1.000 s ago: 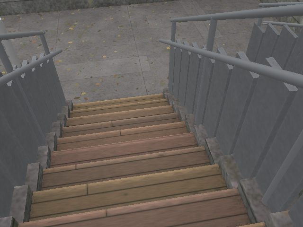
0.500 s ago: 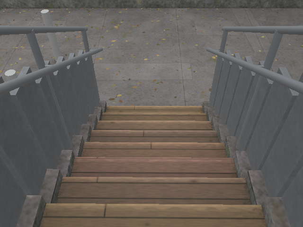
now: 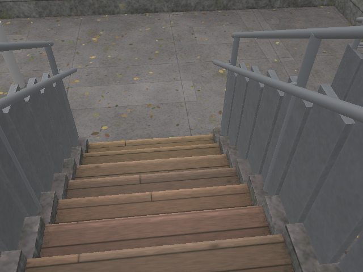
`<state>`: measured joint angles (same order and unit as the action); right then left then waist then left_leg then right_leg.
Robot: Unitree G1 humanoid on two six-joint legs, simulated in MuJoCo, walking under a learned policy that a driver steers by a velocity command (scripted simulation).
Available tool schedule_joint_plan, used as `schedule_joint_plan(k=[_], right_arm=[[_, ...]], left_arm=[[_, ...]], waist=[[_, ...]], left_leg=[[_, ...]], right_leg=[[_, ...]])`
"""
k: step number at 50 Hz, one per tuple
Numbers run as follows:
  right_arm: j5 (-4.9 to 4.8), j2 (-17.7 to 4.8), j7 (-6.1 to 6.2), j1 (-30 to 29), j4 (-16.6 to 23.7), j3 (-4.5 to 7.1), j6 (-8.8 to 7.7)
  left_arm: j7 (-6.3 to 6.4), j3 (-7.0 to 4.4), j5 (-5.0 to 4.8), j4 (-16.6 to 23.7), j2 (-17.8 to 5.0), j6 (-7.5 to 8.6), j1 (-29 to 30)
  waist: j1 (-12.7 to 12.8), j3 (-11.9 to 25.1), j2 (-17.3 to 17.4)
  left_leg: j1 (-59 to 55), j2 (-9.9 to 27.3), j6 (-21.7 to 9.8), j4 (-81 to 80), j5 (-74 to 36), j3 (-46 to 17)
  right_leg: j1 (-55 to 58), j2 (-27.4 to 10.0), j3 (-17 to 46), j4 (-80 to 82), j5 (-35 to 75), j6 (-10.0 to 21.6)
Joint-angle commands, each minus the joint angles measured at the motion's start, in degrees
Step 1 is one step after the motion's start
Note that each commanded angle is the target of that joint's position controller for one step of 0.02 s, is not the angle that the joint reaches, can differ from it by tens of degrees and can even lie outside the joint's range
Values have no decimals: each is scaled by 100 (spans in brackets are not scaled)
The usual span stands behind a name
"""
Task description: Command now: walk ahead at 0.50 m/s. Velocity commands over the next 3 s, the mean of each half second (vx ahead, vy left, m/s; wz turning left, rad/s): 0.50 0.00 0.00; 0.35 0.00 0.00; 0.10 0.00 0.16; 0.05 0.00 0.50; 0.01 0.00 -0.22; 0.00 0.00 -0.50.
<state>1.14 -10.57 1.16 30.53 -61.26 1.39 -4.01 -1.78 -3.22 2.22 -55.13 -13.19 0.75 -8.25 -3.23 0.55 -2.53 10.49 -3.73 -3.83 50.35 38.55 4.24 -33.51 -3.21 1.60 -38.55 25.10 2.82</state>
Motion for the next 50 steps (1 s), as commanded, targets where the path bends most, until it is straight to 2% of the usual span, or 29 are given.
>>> schedule_joint_plan(k=[1,3,6,7,8,9,10,11,13,14,16,17,19,23,27,29,31,33,34,35,36,37,38,40,42,44,46,48,50], right_arm=[[177,-636,69,173,208,111,71],[219,-606,150,356,139,93,150],[185,-755,200,385,-15,92,239],[101,-649,83,507,-44,151,205],[-170,-437,131,1024,127,124,136],[-235,-672,175,296,525,78,49],[13,-747,176,-516,669,113,46],[147,-881,95,-1000,764,167,84],[170,-724,-3,-694,396,245,226],[150,-494,-60,-867,459,222,328],[318,-140,-91,-544,305,132,461],[284,-151,-90,-191,155,142,491],[158,-500,-110,-1142,489,281,423],[145,-311,-235,-2362,893,153,177],[67,-275,-254,-2923,1162,95,193],[-77,-270,-234,-3081,1309,62,172],[-39,-418,-221,-2502,1125,178,185],[108,-573,-213,-746,443,284,151],[70,-981,-232,32,174,409,170],[94,-1221,-257,559,162,383,129],[-124,-1571,-311,798,114,490,127],[-188,-1462,-205,477,209,457,158],[-60,-904,-163,-72,352,255,161],[87,-450,-147,-569,367,24,27],[-35,-504,-103,-926,479,-28,-146],[-42,-524,-74,-933,350,-106,-204],[-83,-669,-148,-1085,485,-88,-187],[-89,-542,-89,-198,161,-104,-192],[11,-449,6,271,17,-128,-136]], left_arm=[[2,33,-136,668,-151,109,1062],[76,24,-201,710,-210,182,767],[147,-143,-50,-232,-454,146,-1734],[87,-245,-74,-467,-802,131,-2396],[-4,-161,-33,-370,-945,118,-2708],[-15,-322,-211,-392,-1358,81,-3017],[108,-298,-250,-438,-1151,38,-2770],[173,-144,-171,-269,-639,41,-2248],[192,47,23,-206,-320,275,-1585],[235,68,-92,-189,-340,375,-1440],[266,25,-192,-314,-594,444,-1758],[245,-17,-146,-337,-675,470,-1934],[278,70,-245,-478,-234,466,-2179],[423,125,-308,-326,-347,458,-1928],[395,104,-90,-451,-357,317,-2362],[445,106,42,-481,-280,237,-2626],[541,143,114,-574,-265,100,-2728],[503,129,89,-509,-404,49,-2609],[400,68,3,-500,-354,107,-2651],[447,95,-326,-393,-65,154,-3161],[535,96,-450,-5,-470,178,-2748],[562,108,-353,150,-480,153,-2032],[520,50,-170,112,-578,75,-1454],[426,-51,6,-113,-442,-142,-1632],[317,-38,29,-216,-187,-217,-1637],[279,82,134,-458,252,-313,-1868],[278,69,-51,-673,88,-381,-2225],[286,-44,-20,-214,-236,-313,-758],[343,-16,-5,-95,-225,-228,-261]], waist=[[-433,-1208,699],[-486,-1167,646],[539,-204,-39],[722,327,-874],[544,1260,-1178],[1050,1540,-1165],[1078,807,-666],[891,182,-32],[197,-662,278],[-27,-926,227],[-98,-447,-634],[-163,-122,-709],[16,-340,-128],[303,-472,14],[799,-1007,-237],[997,-1195,-246],[854,-1184,67],[138,-393,468],[-109,248,1164],[20,1243,1715],[-327,1930,1574],[-414,1405,1404],[-160,423,496],[471,-403,172],[787,-592,341],[938,-38,968],[1088,328,1173],[448,-388,924],[122,-476,867]], left_leg=[[368,1269,-871,-863,-2346,-1614],[154,1252,-885,-259,-2962,-1552],[632,814,-831,2787,-4063,-942],[2110,67,-597,5078,-830,-569],[3939,-52,-406,6984,1824,-677],[5468,87,-399,6845,839,-877],[6053,349,-217,6158,79,-868],[5534,518,-94,5466,-518,-1008],[3961,738,132,3240,-2113,-1356],[3246,704,297,1964,-2932,-1062],[2381,586,313,1649,-3227,-544],[2430,580,223,2010,-3829,-543],[3387,804,111,1193,-4864,-1065],[1938,487,165,-831,-7109,-448],[2027,446,164,-1657,-6085,-416],[2207,703,60,-2670,-5822,-598],[1357,752,-97,-3050,-5224,-486],[-584,634,-238,-3822,-5066,-277],[-2109,1021,-317,-2964,-6277,-552],[-4276,2305,-879,-597,-9585,-1537],[-4835,3021,-1605,-1037,-8367,-2619],[-3957,3247,-1921,-2124,-6210,-3093],[-2586,2828,-1631,-2494,-4997,-2513],[-98,2120,-1145,-2292,-5723,-1878],[1399,1629,-832,-2642,-6164,-1144],[1688,1480,-726,-2431,-7753,-754],[1927,1386,-469,-2205,-7556,-570],[251,1475,-753,-1876,-5462,-1381],[-535,1644,-975,-1472,-5374,-1795]], right_leg=[[-246,-53,-68,1002,-602,0],[495,-160,-74,1875,-876,70],[3223,134,-734,2466,-1139,240],[4723,-470,-95,1539,48,425],[6448,-1568,873,-761,2243,875],[6774,-2339,2231,392,-1073,1675],[5714,-2485,2720,1427,-3783,1984],[4422,-2125,2420,1700,-4382,1771],[1934,-1596,1772,1517,-2962,1365],[928,-1129,1035,1655,-2463,1120],[757,-1018,793,1521,-1075,1194],[1114,-1092,892,1235,-835,1192],[1717,-882,1056,867,-2468,1051],[679,-352,622,587,-4700,748],[1274,-435,830,-191,-4058,870],[1980,-536,981,-659,-3651,948],[1863,-639,1036,-1451,-3110,1029],[1708,-165,654,-3601,-2387,1054],[538,475,152,-5608,-4440,802],[-1532,923,-19,-8050,-8083,460],[-2852,854,-13,-8742,-7671,354],[-3571,753,-24,-8383,-6960,231],[-3317,428,367,-7212,-6126,194],[-1984,331,648,-5401,-4698,58],[-601,342,512,-3121,-3435,-164],[884,324,21,-2064,-2867,-212],[1756,441,-226,-2392,-2212,-82],[-600,168,426,-1624,-1523,30],[-1319,62,696,-1084,-1938,-52]])
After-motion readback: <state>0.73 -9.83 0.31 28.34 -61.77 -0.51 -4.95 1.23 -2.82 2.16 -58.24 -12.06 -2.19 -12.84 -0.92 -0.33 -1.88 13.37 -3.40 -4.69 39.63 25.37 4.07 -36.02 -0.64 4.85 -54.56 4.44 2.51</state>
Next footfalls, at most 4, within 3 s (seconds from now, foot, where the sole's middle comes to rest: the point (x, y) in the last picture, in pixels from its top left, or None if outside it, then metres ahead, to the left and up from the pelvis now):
0.12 right None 0.21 -0.11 -0.88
0.66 left None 0.49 0.07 -1.04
1.10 right None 0.67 -0.17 -1.09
1.88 right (195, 236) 0.93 -0.11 -1.21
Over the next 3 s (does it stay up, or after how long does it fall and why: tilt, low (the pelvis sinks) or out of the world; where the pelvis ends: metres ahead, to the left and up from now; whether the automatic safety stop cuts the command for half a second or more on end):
stays up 1.02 0.00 -0.60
